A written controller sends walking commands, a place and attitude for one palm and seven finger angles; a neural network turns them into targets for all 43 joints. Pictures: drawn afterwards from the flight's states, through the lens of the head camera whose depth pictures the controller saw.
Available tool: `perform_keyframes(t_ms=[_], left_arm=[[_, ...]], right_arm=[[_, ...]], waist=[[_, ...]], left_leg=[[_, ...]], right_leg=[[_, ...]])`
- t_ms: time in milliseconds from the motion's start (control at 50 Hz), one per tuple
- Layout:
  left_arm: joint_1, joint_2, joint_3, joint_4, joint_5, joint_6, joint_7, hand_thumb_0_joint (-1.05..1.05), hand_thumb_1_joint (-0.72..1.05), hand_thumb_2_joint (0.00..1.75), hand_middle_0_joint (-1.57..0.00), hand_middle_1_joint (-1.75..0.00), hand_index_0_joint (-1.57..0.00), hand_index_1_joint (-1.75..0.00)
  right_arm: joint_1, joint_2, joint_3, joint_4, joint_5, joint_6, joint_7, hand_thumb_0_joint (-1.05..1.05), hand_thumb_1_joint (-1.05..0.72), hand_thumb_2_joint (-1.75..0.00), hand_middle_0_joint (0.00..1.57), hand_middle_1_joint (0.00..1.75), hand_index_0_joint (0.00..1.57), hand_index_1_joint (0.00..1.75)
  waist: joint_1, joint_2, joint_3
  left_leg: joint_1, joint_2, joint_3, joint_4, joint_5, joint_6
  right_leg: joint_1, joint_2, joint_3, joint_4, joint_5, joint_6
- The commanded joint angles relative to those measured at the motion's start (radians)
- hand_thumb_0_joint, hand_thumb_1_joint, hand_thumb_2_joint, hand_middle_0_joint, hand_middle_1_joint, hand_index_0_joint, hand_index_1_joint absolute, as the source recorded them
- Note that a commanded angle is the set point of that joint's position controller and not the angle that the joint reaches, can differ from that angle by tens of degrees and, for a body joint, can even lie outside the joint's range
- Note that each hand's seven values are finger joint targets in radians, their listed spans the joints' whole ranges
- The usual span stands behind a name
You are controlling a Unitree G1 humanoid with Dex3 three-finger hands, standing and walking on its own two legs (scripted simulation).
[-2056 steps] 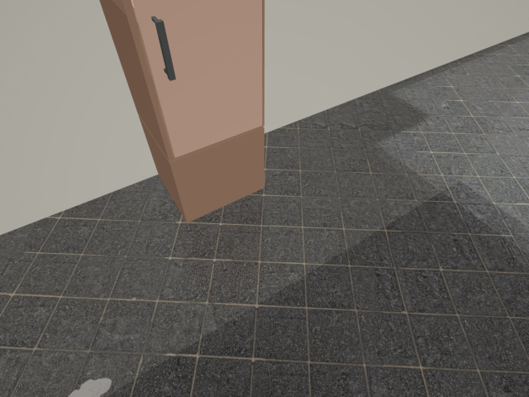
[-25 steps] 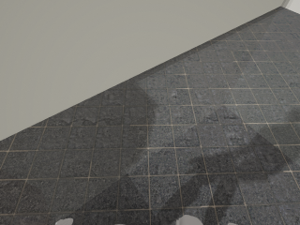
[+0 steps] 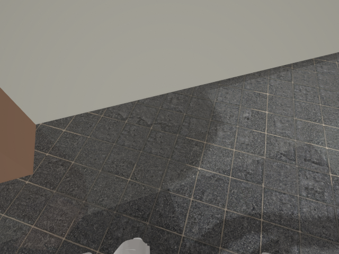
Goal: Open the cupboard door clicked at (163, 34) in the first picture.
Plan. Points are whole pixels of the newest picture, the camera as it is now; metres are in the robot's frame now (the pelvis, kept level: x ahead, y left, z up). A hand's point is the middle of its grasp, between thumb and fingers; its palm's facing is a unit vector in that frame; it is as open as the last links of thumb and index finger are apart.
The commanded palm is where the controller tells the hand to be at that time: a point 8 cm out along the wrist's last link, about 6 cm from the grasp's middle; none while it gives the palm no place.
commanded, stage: turn to face it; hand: left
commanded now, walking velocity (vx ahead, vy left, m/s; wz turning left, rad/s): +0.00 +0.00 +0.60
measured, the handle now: out of the picture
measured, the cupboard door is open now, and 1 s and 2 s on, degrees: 39 39 39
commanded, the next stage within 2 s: take the last steps up to it in 1.58 s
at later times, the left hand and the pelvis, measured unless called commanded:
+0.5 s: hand out of the picture +0.08 +0.21 -0.15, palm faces +0.26 -0.92 -0.30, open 7.4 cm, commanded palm none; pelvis +0.02 -0.02 -0.01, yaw +15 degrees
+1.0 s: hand out of the picture -0.07 +0.19 -0.19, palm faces +0.59 -0.76 -0.25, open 7.4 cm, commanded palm none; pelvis +0.02 -0.01 -0.01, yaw +35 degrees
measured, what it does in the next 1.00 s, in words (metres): steps on the spot, turning left: left foot, then right foot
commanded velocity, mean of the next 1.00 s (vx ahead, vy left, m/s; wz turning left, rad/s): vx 0.00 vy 0.00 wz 0.60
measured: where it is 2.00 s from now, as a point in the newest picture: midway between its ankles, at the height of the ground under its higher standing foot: outside the picture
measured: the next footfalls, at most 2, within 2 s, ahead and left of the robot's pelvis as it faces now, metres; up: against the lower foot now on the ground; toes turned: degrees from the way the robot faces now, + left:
left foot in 0.06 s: +0.06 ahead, +0.12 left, +0.00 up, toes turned +8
right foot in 0.48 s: +0.09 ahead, -0.12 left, +0.00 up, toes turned +13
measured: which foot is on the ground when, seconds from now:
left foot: up 0.00-0.04, down 0.06-0.48, up 0.50-0.90, down 0.92-1.00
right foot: down 0.00-0.06, up 0.08-0.46, down 0.48-0.92, up 0.94-1.00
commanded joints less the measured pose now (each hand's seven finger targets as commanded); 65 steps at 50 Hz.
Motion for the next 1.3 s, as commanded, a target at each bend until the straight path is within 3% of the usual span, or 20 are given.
perform_keyframes(t_ms=[0,20,40,80,120,320,420,440,460,480,520,580,740,840,860,900,920,1040,1180,1280], left_arm=[[0.039,0.23,0.07,-0.044,-0.006,-0.018,0.003,0.0,0.9,0.9,-0.2,-0.3,-0.2,-0.3],[0.02,0.195,0.066,-0.065,-0.013,-0.015,-0.003,0.0,0.9,0.9,-0.2,-0.3,-0.2,-0.3],[-0.026,0.116,0.04,-0.114,-0.021,-0.009,-0.01,0.0,0.9,0.9,-0.2,-0.3,-0.2,-0.3],[-0.094,0.141,0.041,-0.14,-0.008,0.012,0.004,0.0,0.9,0.9,-0.2,-0.3,-0.2,-0.3],[-0.093,0.141,0.049,-0.09,-0.005,0.022,0.0,0.0,0.9,0.9,-0.2,-0.3,-0.2,-0.3],[-0.079,0.118,0.042,-0.091,-0.004,0.023,-0.009,0.0,0.9,0.9,-0.2,-0.3,-0.2,-0.3],[0.04,0.132,0.049,-0.07,-0.012,0.0,0.0,0.0,0.9,0.9,-0.2,-0.3,-0.2,-0.3],[0.074,0.186,0.061,-0.067,-0.004,-0.013,0.007,0.0,0.9,0.9,-0.2,-0.3,-0.2,-0.3],[0.085,0.282,0.078,-0.068,0.011,-0.02,0.015,0.0,0.9,0.9,-0.2,-0.3,-0.2,-0.3],[0.07,0.277,0.068,-0.073,0.003,-0.017,0.018,0.0,0.9,0.9,-0.2,-0.3,-0.2,-0.3],[-0.044,0.177,0.045,-0.089,-0.005,-0.023,0.021,0.0,0.9,0.9,-0.2,-0.3,-0.2,-0.3],[-0.04,0.148,0.036,-0.089,-0.006,-0.024,0.019,0.0,0.9,0.9,-0.2,-0.3,-0.2,-0.3],[0.093,0.196,0.057,-0.037,0.004,-0.022,0.016,0.0,0.9,0.9,-0.2,-0.3,-0.2,-0.3],[0.057,0.229,0.071,-0.036,-0.001,-0.017,0.005,0.0,0.9,0.9,-0.2,-0.3,-0.2,-0.3],[0.038,0.219,0.069,-0.039,-0.007,-0.015,0.001,0.0,0.9,0.9,-0.2,-0.3,-0.2,-0.3],[-0.046,0.113,0.037,-0.118,-0.015,0.001,-0.005,0.0,0.9,0.9,-0.2,-0.3,-0.2,-0.3],[-0.075,0.149,0.04,-0.13,-0.006,0.015,0.002,0.0,0.9,0.9,-0.2,-0.3,-0.2,-0.3],[-0.022,0.139,0.053,-0.045,0.001,0.032,-0.014,0.0,0.9,0.9,-0.2,-0.3,-0.2,-0.3],[-0.074,0.126,0.047,-0.076,-0.002,0.027,-0.009,0.0,0.9,0.9,-0.2,-0.3,-0.2,-0.3],[-0.037,0.111,0.039,-0.076,-0.012,0.012,-0.002,0.0,0.9,0.9,-0.2,-0.3,-0.2,-0.3]], right_arm=[[0.061,-0.079,-0.02,-0.082,-0.006,-0.045,-0.002,0.0,-0.9,-0.9,0.2,0.3,0.2,0.3],[0.147,-0.164,-0.042,-0.064,-0.013,-0.054,-0.008,0.0,-0.9,-0.9,0.2,0.3,0.2,0.3],[0.223,-0.276,-0.071,-0.057,-0.014,-0.057,-0.018,0.0,-0.9,-0.9,0.2,0.3,0.2,0.3],[0.212,-0.261,-0.058,-0.051,-0.01,-0.052,-0.032,0.0,-0.9,-0.9,0.2,0.3,0.2,0.3],[0.084,-0.205,-0.045,-0.089,-0.014,-0.054,-0.045,0.0,-0.9,-0.9,0.2,0.3,0.2,0.3],[0.058,-0.188,-0.044,-0.098,-0.018,-0.053,-0.036,0.0,-0.9,-0.9,0.2,0.3,0.2,0.3],[0.007,-0.166,-0.05,-0.116,-0.007,-0.045,-0.035,0.0,-0.9,-0.9,0.2,0.3,0.2,0.3],[0.016,-0.121,-0.045,-0.122,0.003,-0.046,-0.03,0.0,-0.9,-0.9,0.2,0.3,0.2,0.3],[0.023,-0.056,-0.037,-0.142,0.008,-0.048,-0.026,0.0,-0.9,-0.9,0.2,0.3,0.2,0.3],[0.011,-0.101,-0.045,-0.14,-0.002,-0.043,-0.023,0.0,-0.9,-0.9,0.2,0.3,0.2,0.3],[0.043,-0.091,-0.047,-0.086,-0.009,-0.024,-0.016,0.0,-0.9,-0.9,0.2,0.3,0.2,0.3],[0.038,-0.057,-0.031,-0.074,-0.004,-0.017,-0.004,0.0,-0.9,-0.9,0.2,0.3,0.2,0.3],[-0.076,-0.022,-0.007,-0.097,-0.001,-0.021,0.002,0.0,-0.9,-0.9,0.2,0.3,0.2,0.3],[0.006,-0.053,-0.011,-0.092,-0.002,-0.04,-0.002,0.0,-0.9,-0.9,0.2,0.3,0.2,0.3],[0.069,-0.086,-0.022,-0.079,-0.006,-0.045,-0.002,0.0,-0.9,-0.9,0.2,0.3,0.2,0.3],[0.211,-0.286,-0.069,-0.055,-0.01,-0.05,-0.023,0.0,-0.9,-0.9,0.2,0.3,0.2,0.3],[0.219,-0.274,-0.062,-0.044,-0.009,-0.045,-0.028,0.0,-0.9,-0.9,0.2,0.3,0.2,0.3],[0.029,-0.174,-0.027,-0.101,-0.011,-0.062,-0.044,0.0,-0.9,-0.9,0.2,0.3,0.2,0.3],[0.078,-0.177,-0.038,-0.085,-0.015,-0.056,-0.037,0.0,-0.9,-0.9,0.2,0.3,0.2,0.3],[0.075,-0.167,-0.047,-0.089,-0.017,-0.048,-0.039,0.0,-0.9,-0.9,0.2,0.3,0.2,0.3]], waist=[[-0.029,-0.133,-0.216],[-0.081,0.046,-0.285],[-0.119,0.347,-0.304],[-0.094,0.165,-0.269],[-0.05,0.222,-0.184],[-0.017,0.149,-0.157],[0.043,0.154,-0.203],[0.06,0.002,-0.231],[0.07,-0.306,-0.221],[0.063,-0.245,-0.194],[-0.007,-0.192,-0.133],[-0.011,-0.182,-0.136],[0.055,-0.177,-0.141],[0.004,-0.174,-0.195],[-0.037,-0.1,-0.225],[-0.116,0.343,-0.277],[-0.103,0.201,-0.272],[0.005,0.136,-0.123],[-0.015,0.162,-0.144],[-0.003,0.19,-0.2]], left_leg=[[0.2,-0.046,0.053,-0.288,0.208,0.041],[0.402,0.097,-0.124,-0.336,0.461,0.107],[0.508,0.38,-0.523,-0.373,0.911,0.276],[0.407,0.38,-0.438,-0.38,0.753,0.316],[0.25,0.274,-0.383,-0.432,0.521,0.252],[0.165,0.179,-0.389,-0.452,0.322,0.222],[0.042,0.11,-0.404,-0.318,0.377,0.165],[-0.07,0.031,-0.338,-0.199,0.242,0.106],[-0.226,-0.123,-0.142,0.06,-0.113,0.02],[-0.211,-0.077,-0.157,0.294,-0.209,0.024],[-0.217,-0.026,-0.17,0.459,-0.068,0.007],[-0.21,-0.006,-0.104,0.419,0.011,-0.015],[-0.109,-0.009,0.001,0.071,-0.027,-0.005],[0.122,-0.041,0.049,-0.221,0.112,0.032],[0.269,-0.02,0.016,-0.326,0.245,0.05],[0.47,0.395,-0.539,-0.408,0.858,0.293],[0.441,0.415,-0.478,-0.391,0.796,0.329],[0.166,0.186,-0.321,-0.498,0.33,0.197],[0.173,0.175,-0.413,-0.496,0.22,0.221],[0.152,0.154,-0.453,-0.396,0.434,0.215]], right_leg=[[0.056,-0.192,0.062,0.135,0.768,-0.034],[-0.132,-0.128,0.031,0.33,0.498,0.021],[-0.415,0.027,0.07,0.577,-0.278,0.086],[-0.439,0.007,0.236,0.664,-0.255,0.061],[-0.419,0.01,0.269,0.658,-0.115,0.07],[-0.282,0.094,0.239,0.307,-0.04,0.071],[0.017,0.13,0.223,-0.08,0.134,0.05],[0.156,0.007,0.342,-0.229,0.144,0.021],[0.21,-0.27,0.618,-0.3,0.235,-0.089],[0.075,-0.365,0.63,-0.288,0.33,-0.166],[0.019,-0.231,0.456,-0.251,0.424,-0.139],[0.079,-0.158,0.245,-0.195,0.638,-0.102],[0.162,-0.208,0.168,-0.134,0.775,-0.111],[0.085,-0.212,0.089,0.019,0.728,-0.064],[-0.01,-0.196,0.059,0.147,0.64,-0.025],[-0.438,0.027,0.111,0.561,-0.314,0.078],[-0.451,0.007,0.221,0.625,-0.294,0.058],[-0.383,0.033,0.26,0.595,0.021,0.074],[-0.338,0.078,0.256,0.383,-0.012,0.077],[-0.148,0.141,0.233,0.116,-0.014,0.056]])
